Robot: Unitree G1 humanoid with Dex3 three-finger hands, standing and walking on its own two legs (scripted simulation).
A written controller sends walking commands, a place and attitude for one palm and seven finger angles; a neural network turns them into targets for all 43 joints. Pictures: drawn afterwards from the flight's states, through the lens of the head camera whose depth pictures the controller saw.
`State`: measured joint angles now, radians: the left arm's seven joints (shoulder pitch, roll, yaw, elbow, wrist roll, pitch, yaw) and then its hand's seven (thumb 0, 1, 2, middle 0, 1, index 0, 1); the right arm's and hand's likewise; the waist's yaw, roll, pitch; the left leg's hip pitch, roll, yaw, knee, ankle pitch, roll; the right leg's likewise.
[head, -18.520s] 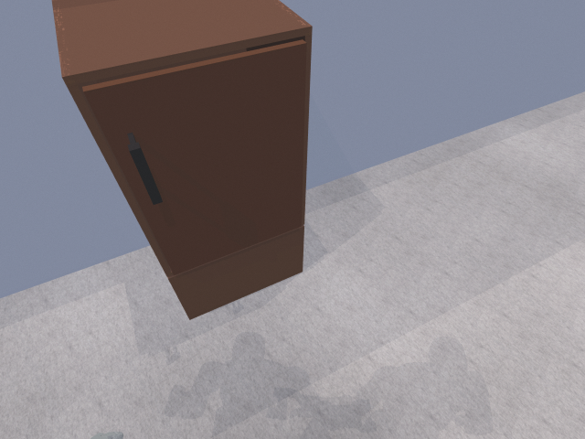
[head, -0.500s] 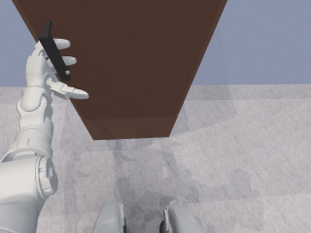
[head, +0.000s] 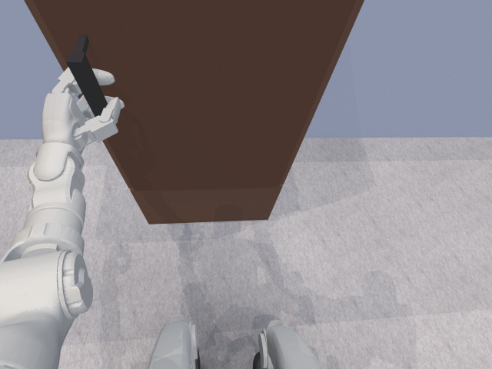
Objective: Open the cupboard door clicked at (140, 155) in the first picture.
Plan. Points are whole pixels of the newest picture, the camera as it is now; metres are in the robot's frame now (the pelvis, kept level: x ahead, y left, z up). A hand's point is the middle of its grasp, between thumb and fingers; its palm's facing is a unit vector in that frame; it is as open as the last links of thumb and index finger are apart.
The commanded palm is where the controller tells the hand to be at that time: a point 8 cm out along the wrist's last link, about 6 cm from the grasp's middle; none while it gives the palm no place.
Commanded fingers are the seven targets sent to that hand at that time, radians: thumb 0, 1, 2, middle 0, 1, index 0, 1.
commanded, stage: close the thumb around the handle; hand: left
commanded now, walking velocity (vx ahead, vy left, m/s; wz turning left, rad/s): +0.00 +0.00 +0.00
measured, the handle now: (96, 87) +0.55 +0.21 +0.08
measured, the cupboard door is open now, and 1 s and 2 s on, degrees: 0 33 37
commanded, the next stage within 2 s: pull the door open along its arc in 0.12 s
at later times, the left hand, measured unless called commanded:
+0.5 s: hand (109, 131) +0.47 +0.19 +0.07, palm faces +0.01 -1.00 -0.01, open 5.7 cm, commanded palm +0.41 +0.23 +0.07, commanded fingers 0.00 0.90 0.90 -0.40 -1.35 -0.40 -1.35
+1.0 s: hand (165, 236) +0.30 +0.10 +0.07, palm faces +0.35 -0.94 +0.03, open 6.2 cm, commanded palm +0.23 +0.17 +0.07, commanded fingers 0.00 0.90 0.90 -0.40 -1.35 -0.40 -1.35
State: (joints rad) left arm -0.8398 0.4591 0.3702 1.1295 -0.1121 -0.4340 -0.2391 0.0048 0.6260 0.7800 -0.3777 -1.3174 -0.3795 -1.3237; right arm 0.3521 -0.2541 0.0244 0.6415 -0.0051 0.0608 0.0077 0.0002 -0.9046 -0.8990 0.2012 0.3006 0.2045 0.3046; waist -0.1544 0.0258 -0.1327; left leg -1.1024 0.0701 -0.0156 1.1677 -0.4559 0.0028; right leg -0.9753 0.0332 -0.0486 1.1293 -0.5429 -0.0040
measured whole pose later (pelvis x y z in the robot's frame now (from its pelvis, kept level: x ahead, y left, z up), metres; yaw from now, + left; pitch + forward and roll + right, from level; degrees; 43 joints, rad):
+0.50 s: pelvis +0.01 +0.00 +0.01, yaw -1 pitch +21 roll -3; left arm -0.66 0.40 0.36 0.96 -0.15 -0.43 -0.24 0.01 0.75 0.78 -0.35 -1.34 -0.34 -1.35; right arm 0.37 -0.25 0.01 0.61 0.01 0.09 0.02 0.00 -0.90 -0.90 0.20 0.30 0.20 0.30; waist -0.14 0.03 -0.14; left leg -1.04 0.07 0.01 1.12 -0.46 0.00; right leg -0.93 0.04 -0.02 1.10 -0.54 0.00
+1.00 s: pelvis +0.02 -0.02 +0.02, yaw +2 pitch +13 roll +0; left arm 0.18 -0.04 -0.10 0.12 0.01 -0.36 0.39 0.02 0.66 0.73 -0.36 -1.30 -0.36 -1.31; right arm 0.17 -0.16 0.02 0.48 -0.05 0.06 0.05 0.00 -0.91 -0.90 0.20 0.30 0.20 0.30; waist -0.02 0.01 -0.16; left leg -0.81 0.05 0.00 1.04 -0.45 -0.03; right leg -0.71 0.01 -0.04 1.05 -0.57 -0.03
